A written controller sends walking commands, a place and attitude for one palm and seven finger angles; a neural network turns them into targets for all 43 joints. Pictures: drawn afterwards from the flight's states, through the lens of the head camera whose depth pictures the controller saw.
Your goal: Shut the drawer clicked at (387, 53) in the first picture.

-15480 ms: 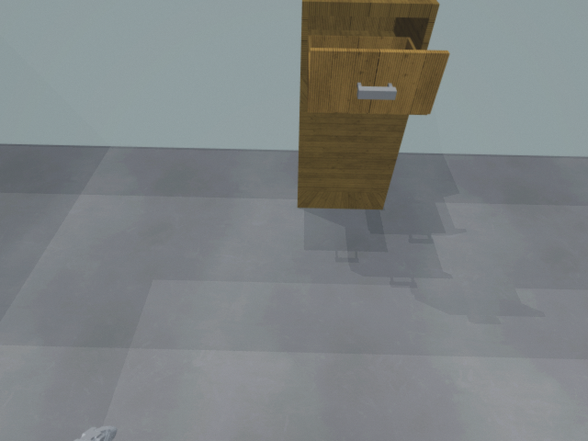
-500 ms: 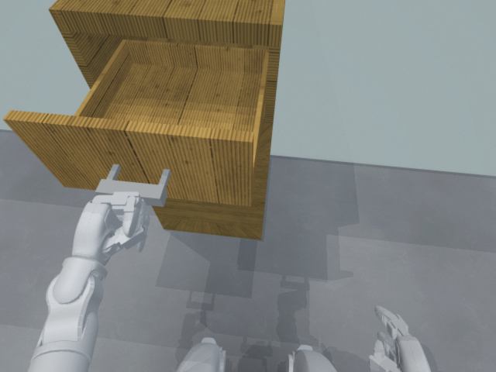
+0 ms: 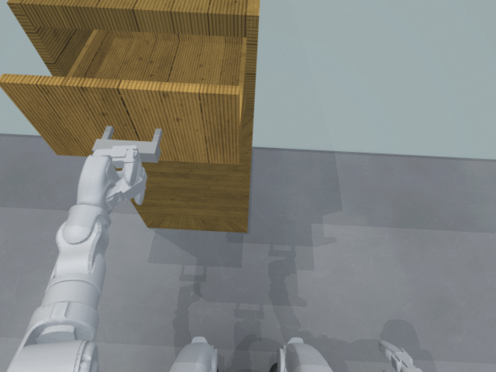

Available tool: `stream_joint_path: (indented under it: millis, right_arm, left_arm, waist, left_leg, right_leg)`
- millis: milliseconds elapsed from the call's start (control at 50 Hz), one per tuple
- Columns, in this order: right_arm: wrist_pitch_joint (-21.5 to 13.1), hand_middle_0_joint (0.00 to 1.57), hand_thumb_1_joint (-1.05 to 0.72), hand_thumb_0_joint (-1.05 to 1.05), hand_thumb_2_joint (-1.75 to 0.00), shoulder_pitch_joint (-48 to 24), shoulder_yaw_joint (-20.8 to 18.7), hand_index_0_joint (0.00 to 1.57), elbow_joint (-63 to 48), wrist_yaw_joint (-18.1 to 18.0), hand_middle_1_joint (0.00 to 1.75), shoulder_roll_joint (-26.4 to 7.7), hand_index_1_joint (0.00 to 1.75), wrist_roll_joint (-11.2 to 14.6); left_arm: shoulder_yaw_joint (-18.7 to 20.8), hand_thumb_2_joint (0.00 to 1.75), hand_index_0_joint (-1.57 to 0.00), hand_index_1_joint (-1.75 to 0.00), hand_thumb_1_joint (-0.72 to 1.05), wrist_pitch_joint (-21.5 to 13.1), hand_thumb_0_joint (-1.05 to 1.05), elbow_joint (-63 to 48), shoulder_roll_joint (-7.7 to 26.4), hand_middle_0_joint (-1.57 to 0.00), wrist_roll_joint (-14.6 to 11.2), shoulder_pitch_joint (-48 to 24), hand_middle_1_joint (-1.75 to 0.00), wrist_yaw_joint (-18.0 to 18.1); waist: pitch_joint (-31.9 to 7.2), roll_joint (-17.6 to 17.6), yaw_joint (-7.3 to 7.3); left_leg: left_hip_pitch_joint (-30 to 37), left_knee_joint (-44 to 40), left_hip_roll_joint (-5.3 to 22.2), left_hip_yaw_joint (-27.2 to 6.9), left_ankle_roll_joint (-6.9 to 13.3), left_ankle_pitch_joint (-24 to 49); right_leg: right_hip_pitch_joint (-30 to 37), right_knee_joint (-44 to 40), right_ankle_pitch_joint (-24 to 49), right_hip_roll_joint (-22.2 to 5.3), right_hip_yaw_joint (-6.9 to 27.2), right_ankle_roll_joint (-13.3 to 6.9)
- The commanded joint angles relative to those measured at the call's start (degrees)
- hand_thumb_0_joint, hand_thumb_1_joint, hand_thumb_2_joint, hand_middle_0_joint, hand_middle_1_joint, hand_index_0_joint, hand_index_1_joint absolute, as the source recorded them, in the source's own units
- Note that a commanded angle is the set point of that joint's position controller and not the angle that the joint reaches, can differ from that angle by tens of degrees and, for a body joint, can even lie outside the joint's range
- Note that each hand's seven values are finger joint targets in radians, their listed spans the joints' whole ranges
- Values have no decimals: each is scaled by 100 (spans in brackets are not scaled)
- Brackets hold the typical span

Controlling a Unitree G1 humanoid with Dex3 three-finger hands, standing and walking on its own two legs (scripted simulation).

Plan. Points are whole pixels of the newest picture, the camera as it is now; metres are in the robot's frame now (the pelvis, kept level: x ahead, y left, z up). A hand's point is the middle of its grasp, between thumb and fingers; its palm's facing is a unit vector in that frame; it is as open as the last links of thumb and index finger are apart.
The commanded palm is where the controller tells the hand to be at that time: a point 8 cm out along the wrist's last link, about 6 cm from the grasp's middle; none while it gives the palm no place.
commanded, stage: push the drawer shut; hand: left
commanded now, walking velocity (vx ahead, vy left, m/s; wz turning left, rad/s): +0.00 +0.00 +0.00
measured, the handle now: (130, 141) +0.48 +0.21 +0.06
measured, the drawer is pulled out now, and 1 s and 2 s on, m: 0.14 0.04 0.00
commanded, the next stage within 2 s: pull the fist back off the drawer in 1.70 s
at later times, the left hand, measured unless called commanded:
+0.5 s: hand (145, 157) +0.45 +0.18 +0.06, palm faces -0.06 -1.00 -0.05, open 3.0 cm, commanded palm +0.44 +0.22 +0.06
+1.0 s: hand (150, 131) +0.50 +0.18 +0.06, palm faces -0.06 -1.00 -0.03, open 3.0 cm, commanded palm +0.50 +0.22 +0.06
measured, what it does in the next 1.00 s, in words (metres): stands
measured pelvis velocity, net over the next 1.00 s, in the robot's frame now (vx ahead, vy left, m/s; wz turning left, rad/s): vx -0.01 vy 0.00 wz -0.03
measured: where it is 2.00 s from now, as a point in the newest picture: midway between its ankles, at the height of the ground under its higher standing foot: outside the picture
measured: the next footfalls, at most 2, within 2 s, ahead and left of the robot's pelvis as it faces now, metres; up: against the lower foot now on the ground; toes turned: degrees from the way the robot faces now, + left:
none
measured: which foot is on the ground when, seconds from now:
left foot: down 0.00-1.00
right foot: down 0.00-1.00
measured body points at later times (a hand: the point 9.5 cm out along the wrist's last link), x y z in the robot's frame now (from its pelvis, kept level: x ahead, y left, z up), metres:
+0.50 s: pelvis +0.01 +0.00 +0.00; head +0.11 +0.00 +0.43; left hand +0.44 +0.23 +0.06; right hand +0.09 -0.26 -0.12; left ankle +0.03 +0.12 -0.67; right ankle +0.03 -0.11 -0.67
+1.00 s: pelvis -0.01 +0.00 -0.02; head +0.13 +0.02 +0.41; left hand +0.50 +0.23 +0.06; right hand +0.01 -0.26 -0.13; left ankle +0.03 +0.12 -0.67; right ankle +0.03 -0.11 -0.67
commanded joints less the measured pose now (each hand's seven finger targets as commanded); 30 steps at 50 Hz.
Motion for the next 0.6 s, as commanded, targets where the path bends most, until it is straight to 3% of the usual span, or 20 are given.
stream_joint_path:
  millis: [0, 100, 140, 200, 260, 340, 400, 420, 500, 580]
  right_arm:
    - [-156, 20, -90, 0, -90, 245, -363, 20, -597, -45, 30, -820, 30, -3]
    - [-53, 20, -90, 0, -90, 340, -378, 20, -519, -24, 30, -796, 30, -3]
    - [-9, 20, -90, 0, -90, 377, -381, 20, -457, -30, 30, -823, 30, -12]
    - [11, 20, -90, 0, -90, 434, -398, 20, -466, -14, 30, -787, 30, -19]
    - [75, 20, -90, 0, -90, 476, -376, 20, -386, -22, 30, -794, 30, -25]
    - [102, 20, -90, 0, -90, 522, -376, 20, -351, -27, 30, -803, 30, -36]
    - [126, 20, -90, 0, -90, 582, -370, 20, -334, -13, 30, -805, 30, -36]
    - [140, 20, -90, 0, -90, 580, -366, 20, -310, -6, 30, -798, 30, -32]
    - [166, 20, -90, 0, -90, 668, -366, 20, -289, -6, 30, -846, 30, -56]
    - [210, 20, -90, 0, -90, 692, -342, 20, -284, -2, 30, -827, 30, -62]
  left_arm:
    - [338, 90, -140, -160, 90, -419, 0, -1053, 1075, -140, -90, -2369, -160, 69]
    - [287, 90, -140, -160, 90, -523, 0, -771, 1018, -140, -48, -2777, -160, 49]
    - [499, 90, -140, -160, 90, -552, 0, -611, 1285, -140, -34, -2983, -160, 44]
    - [386, 90, -140, -160, 90, -608, 0, -646, 1105, -140, -46, -3056, -160, -15]
    - [527, 90, -140, -160, 90, -604, 0, -308, 1323, -140, -34, -3408, -160, -48]
    - [576, 90, -140, -160, 90, -676, 0, -169, 1405, -140, -8, -3722, -160, -102]
    - [541, 90, -140, -160, 90, -674, 0, 69, 1385, -140, -11, -3857, -160, -127]
    - [407, 90, -140, -160, 90, -694, 0, 88, 1261, -140, 6, -4074, -160, -141]
    - [768, 90, -140, -160, 90, -736, 0, 312, 1711, -140, 15, -4223, -160, -134]
    - [828, 90, -140, -160, 90, -732, 0, 511, 1813, -140, 29, -4484, -160, -214]
  waist:
    - [-2158, 90, -182]
    - [-2036, 178, -287]
    - [-2090, 63, -294]
    - [-2366, 327, -290]
    - [-2282, 67, -362]
    - [-2453, 341, -360]
    - [-2412, 262, -414]
    - [-2412, 282, -501]
    - [-2531, 202, -455]
    - [-2531, 320, -481]
  left_leg:
    - [1082, -804, -104, -166, 128, 927]
    - [1080, -767, -98, -130, 140, 924]
    - [962, -741, -97, -123, 145, 849]
    - [1231, -673, -100, -114, 149, 1194]
    - [950, -640, -100, -101, 162, 1027]
    - [1119, -583, -95, -130, 155, 1181]
    - [1064, -526, -84, -148, 168, 1211]
    - [1119, -521, -75, -149, 165, 1174]
    - [903, -445, -87, -119, 197, 1095]
    - [677, -406, -94, -71, 194, 998]
  right_leg:
    - [1082, -860, 959, 162, 423, 38]
    - [918, -856, 995, 179, 441, 45]
    - [996, -864, 959, 166, 485, 59]
    - [961, -780, 1292, 185, 462, 38]
    - [1057, -810, 1215, 179, 514, 77]
    - [916, -735, 1305, 192, 498, 43]
    - [826, -699, 1315, 223, 484, 36]
    - [698, -708, 1280, 222, 471, 54]
    - [867, -699, 1245, 235, 551, 59]
    - [939, -707, 1213, 220, 610, 72]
